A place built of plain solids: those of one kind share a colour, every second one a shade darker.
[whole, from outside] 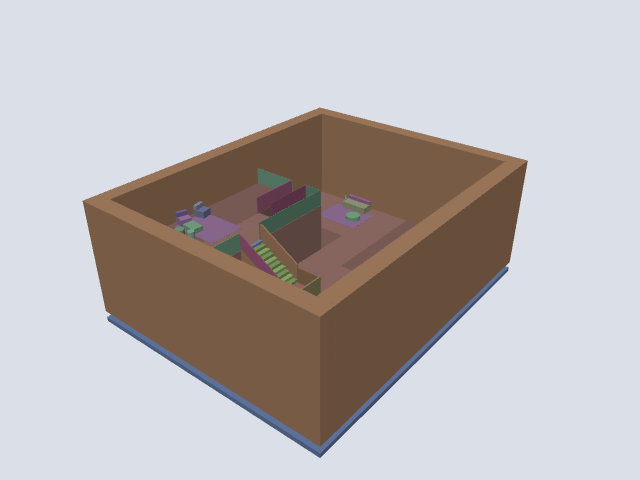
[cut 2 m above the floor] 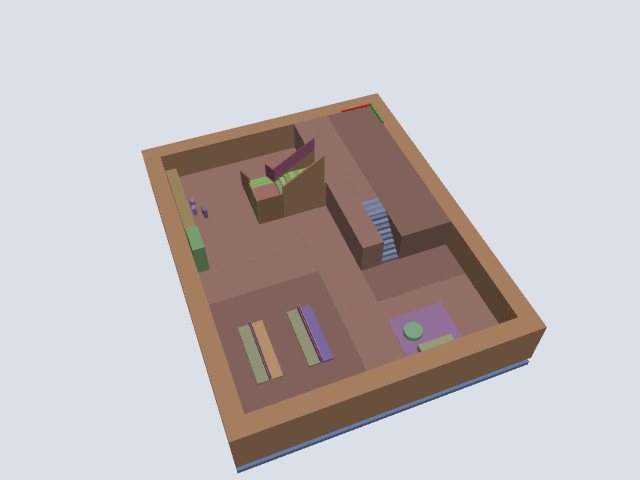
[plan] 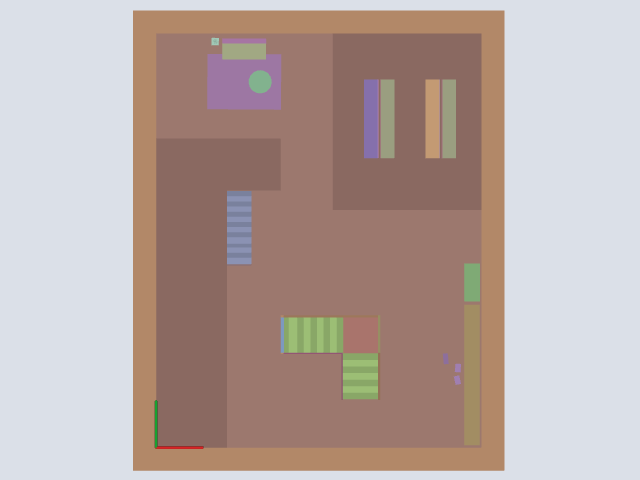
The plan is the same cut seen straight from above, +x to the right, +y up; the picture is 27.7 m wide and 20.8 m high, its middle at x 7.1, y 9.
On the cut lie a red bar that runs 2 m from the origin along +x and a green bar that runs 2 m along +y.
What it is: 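A hall 6.2 m high, an atrium lobby, with a gallery 3.17 m up along one side over back offices, a luggage store and cloakrooms, reached by 2 stairs; the long run, cut into the block between walls, has 15 risers at 43 degrees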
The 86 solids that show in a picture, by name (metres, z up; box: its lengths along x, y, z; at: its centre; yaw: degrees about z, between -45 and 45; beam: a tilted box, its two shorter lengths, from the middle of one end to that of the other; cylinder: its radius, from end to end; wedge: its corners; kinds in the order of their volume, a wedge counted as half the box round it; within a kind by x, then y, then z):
{
 "wall_1": {"box": [1.0, 17.95, 7.2], "at": [-0.5, 8.97, 2.6]},
 "wall_2": {"box": [0.12, 0.1, 4.18], "at": [5.46, 5.69, 2.04]},
 "wall_3": {"wedge": [[5.52, 4.06, -0.05], [5.52, 4.06, 3.25], [5.52, 4.11, -0.05], [5.52, 4.11, 3.25], [8.08, 4.06, -0.05], [8.08, 4.06, 1.67], [8.08, 4.11, -0.05], [8.08, 4.11, 1.67]]},
 "wall_4": {"wedge": [[5.52, 5.64, -0.05], [5.52, 5.64, 4.15], [5.52, 5.74, -0.05], [5.52, 5.74, 4.15], [8.11, 5.64, -0.05], [8.11, 5.64, 2.55], [8.11, 5.74, -0.05], [8.11, 5.74, 2.55]]},
 "wall_5": {"box": [16.1, 1.0, 7.2], "at": [7.05, -0.5, 2.6]},
 "wall_6": {"box": [16.1, 1.0, 7.2], "at": [7.05, 18.45, 2.6]},
 "wall_7": {"box": [1.5, 0.1, 2.43], "at": [8.86, 5.69, 1.16]},
 "wall_8": {"wedge": [[9.61, 2.06, -0.05], [9.61, 2.06, 1.13], [9.61, 4.11, -0.05], [9.61, 4.11, 2.39], [9.71, 2.06, -0.05], [9.71, 2.06, 1.13], [9.71, 4.11, -0.05], [9.71, 4.11, 2.39]]},
 "wall_9": {"box": [1.0, 17.95, 7.2], "at": [14.6, 8.97, 2.6]},
 "floor_1": {"box": [3.08, 11.15, 4.17], "at": [1.54, 5.58, 1.08]},
 "floor_2": {"box": [5.4, 2.25, 1.0], "at": [2.7, 12.27, -0.5]},
 "floor_3": {"box": [1.06, 7.89, 4.17], "at": [3.6, 3.94, 1.08]},
 "floor_4": {"box": [7.65, 4.55, 1.0], "at": [3.83, 15.68, -0.5]},
 "floor_5": {"box": [1.27, 11.15, 4.17], "at": [4.77, 5.58, 1.08]},
 "floor_6": {"box": [2.25, 13.4, 1.0], "at": [6.53, 6.7, -0.5]},
 "floor_7": {"box": [6.45, 8.3, 1.0], "at": [10.88, 4.15, -0.5]},
 "floor_8": {"box": [6.45, 2.0, 1.0], "at": [10.88, 9.3, -0.5]},
 "floor_9": {"box": [6.45, 7.65, 1.0], "at": [10.88, 14.12, -0.5]},
 "floor_base_1": {"box": [16.1, 19.95, 0.3], "at": [7.05, 8.97, -1.57]},
 "step_1": {"box": [0.37, 1.53, 3.04], "at": [5.65, 4.88, 1.47]},
 "step_2": {"box": [0.37, 1.53, 2.86], "at": [5.93, 4.88, 1.38]},
 "step_3": {"box": [0.37, 1.53, 2.69], "at": [6.21, 4.88, 1.29]},
 "step_4": {"box": [0.37, 1.53, 2.51], "at": [6.5, 4.88, 1.21]},
 "step_5": {"box": [0.37, 1.53, 2.34], "at": [6.78, 4.88, 1.12]},
 "step_6": {"box": [0.37, 1.53, 2.16], "at": [7.07, 4.88, 1.03]},
 "step_7": {"box": [0.37, 1.53, 1.98], "at": [7.35, 4.88, 0.94]},
 "step_8": {"box": [0.37, 1.53, 1.81], "at": [7.64, 4.88, 0.85]},
 "step_9": {"box": [0.37, 1.53, 1.63], "at": [7.92, 4.88, 0.77]},
 "step_10": {"box": [1.53, 0.37, 0.23], "at": [8.85, 2.28, 0.06]},
 "step_11": {"box": [1.53, 0.37, 0.4], "at": [8.85, 2.56, 0.15]},
 "step_12": {"box": [1.53, 0.37, 0.58], "at": [8.85, 2.85, 0.24]},
 "step_13": {"box": [1.53, 0.37, 0.75], "at": [8.85, 3.13, 0.33]},
 "step_14": {"box": [1.53, 0.37, 0.93], "at": [8.85, 3.42, 0.41]},
 "step_15": {"box": [1.53, 0.37, 1.1], "at": [8.85, 3.7, 0.5]},
 "step_16": {"box": [1.53, 0.37, 1.28], "at": [8.85, 3.99, 0.59]},
 "step_sar_1": {"box": [1.06, 0.28, 3.0], "at": [3.6, 8.09, 1.45]},
 "step_sar_2": {"box": [1.06, 0.28, 2.79], "at": [3.6, 8.31, 1.35]},
 "step_sar_3": {"box": [1.06, 0.28, 2.58], "at": [3.6, 8.53, 1.24]},
 "step_sar_4": {"box": [1.06, 0.28, 2.37], "at": [3.6, 8.75, 1.14]},
 "step_sar_5": {"box": [1.06, 0.28, 2.16], "at": [3.6, 8.98, 1.03]},
 "step_sar_6": {"box": [1.06, 0.28, 1.95], "at": [3.6, 9.2, 0.92]},
 "step_sar_7": {"box": [1.06, 0.28, 1.74], "at": [3.6, 9.42, 0.82]},
 "step_sar_8": {"box": [1.06, 0.28, 1.53], "at": [3.6, 9.64, 0.71]},
 "step_sar_9": {"box": [1.06, 0.28, 1.32], "at": [3.6, 9.87, 0.61]},
 "step_sar_10": {"box": [1.06, 0.28, 1.1], "at": [3.6, 10.09, 0.5]},
 "step_sar_11": {"box": [1.06, 0.28, 0.89], "at": [3.6, 10.31, 0.4]},
 "step_sar_12": {"box": [1.06, 0.28, 0.68], "at": [3.6, 10.53, 0.29]},
 "step_sar_13": {"box": [1.06, 0.28, 0.47], "at": [3.6, 10.76, 0.19]},
 "step_sar_14": {"box": [1.06, 0.28, 0.26], "at": [3.6, 10.98, 0.08]},
 "counter_1": {"box": [0.68, 6.1, 0.88], "at": [13.69, 3.15, 0.44]},
 "floor_l1a_1": {"box": [1.53, 1.55, 1.46], "at": [8.85, 4.86, 0.68]},
 "tall_1": {"box": [0.68, 1.65, 2.05], "at": [13.69, 7.16, 1.02]},
 "low_rug_1": {"box": [3.2, 2.4, 0.06], "at": [1.98, 4.78, 3.14], "yaw": 0.6},
 "low_rug_2": {"box": [3.2, 2.4, 0.06], "at": [3.82, 15.86, -0.02], "yaw": -0.3},
 "sofa_seat_1": {"box": [1.9, 0.91, 0.45], "at": [3.82, 17.28, 0.24]},
 "floor_hda_1": {"box": [0.15, 1.53, 3.21], "at": [5.47, 4.88, 1.56]},
 "seat_1": {"box": [0.63, 3.42, 0.14], "at": [10.01, 14.25, 0.38]},
 "seat_2": {"box": [0.63, 3.42, 0.14], "at": [12.68, 14.25, 0.38]},
 "rail_rim_1": {"box": [3.07, 0.04, 1.07], "at": [1.54, 11.1, 3.7]},
 "rail_rim_2": {"box": [1.27, 0.04, 1.07], "at": [4.77, 11.1, 3.7]},
 "rail_rim_3": {"box": [0.04, 4.11, 1.07], "at": [5.35, 2.06, 3.7]},
 "rail_rim_4": {"box": [0.04, 5.51, 1.07], "at": [5.35, 8.39, 3.7]},
 "rail_1": {"box": [0.04, 3.27, 1.07], "at": [3.02, 9.52, 3.7]},
 "rail_2": {"box": [0.04, 3.27, 1.07], "at": [4.18, 9.52, 3.7]},
 "rail_3": {"wedge": [[5.52, 4.06, 3.25], [5.52, 4.06, 4.16], [5.52, 4.11, 3.25], [5.52, 4.11, 4.16], [8.08, 4.06, 1.67], [8.08, 4.06, 2.58], [8.08, 4.11, 1.67], [8.08, 4.11, 2.58]]},
 "rail_4": {"wedge": [[8.03, 2.06, 0.23], [8.03, 2.06, 1.14], [8.03, 4.11, 1.49], [8.03, 4.11, 2.4], [8.08, 2.06, 0.23], [8.08, 2.06, 1.14], [8.08, 4.11, 1.49], [8.08, 4.11, 2.4]]},
 "low_1": {"box": [1.0, 0.7, 0.3], "at": [1.54, 4.03, 3.32], "yaw": -5.5},
 "low_2": {"cylinder": 0.5, "from": [4.51, 15.86, 0.01], "to": [4.51, 15.86, 0.28]},
 "floor_sar_hda_1": {"box": [1.06, 0.12, 3.21], "at": [3.6, 7.94, 1.56]},
 "wall_l1ag_1": {"box": [0.1, 1.63, 2.43], "at": [9.66, 4.93, 1.16]},
 "sr00a_seat_1": {"box": [0.63, 3.42, 0.14], "at": [9.32, 14.25, 0.38]},
 "sr10a_seat_1": {"box": [0.63, 3.42, 0.14], "at": [11.99, 14.25, 0.38]},
 "arm2a_seat_1": {"box": [0.75, 0.69, 0.44], "at": [0.6, 5.59, 3.39], "yaw": 11.5},
 "arm2b_seat_1": {"box": [0.75, 0.69, 0.44], "at": [0.55, 4.2, 3.39], "yaw": -15.9},
 "cabin_bag_1": {"box": [0.22, 0.47, 0.65], "at": [12.55, 3.85, 0.33], "yaw": 5.5},
 "cabin_bag_2": {"box": [0.24, 0.38, 0.62], "at": [13.05, 2.93, 0.31], "yaw": 12.0},
 "cabin_bag_3": {"box": [0.25, 0.37, 0.56], "at": [13.08, 3.45, 0.28], "yaw": -3.9},
 "pouf_1": {"cylinder": 0.28, "from": [1.51, 3.07, 3.17], "to": [1.51, 3.07, 3.62]},
 "pouf_2": {"cylinder": 0.21, "from": [2.22, 3.29, 3.17], "to": [2.22, 3.29, 3.62]},
 "sofa_back_1": {"box": [1.9, 0.22, 0.25], "at": [3.82, 17.62, 0.59]},
 "back_1": {"box": [0.04, 3.42, 0.38], "at": [9.71, 14.25, 0.64]},
 "back_2": {"box": [0.04, 3.42, 0.38], "at": [12.38, 14.25, 0.64]},
 "sr00a_back_1": {"box": [0.04, 3.42, 0.38], "at": [9.62, 14.25, 0.64]},
 "sr10a_back_1": {"box": [0.04, 3.42, 0.38], "at": [12.29, 14.25, 0.64]},
 "arm2a_back_1": {"box": [0.25, 0.69, 0.27], "at": [0.35, 5.54, 3.75], "yaw": 11.5},
 "arm2b_back_1": {"box": [0.25, 0.69, 0.27], "at": [0.31, 4.27, 3.75], "yaw": -15.9}
}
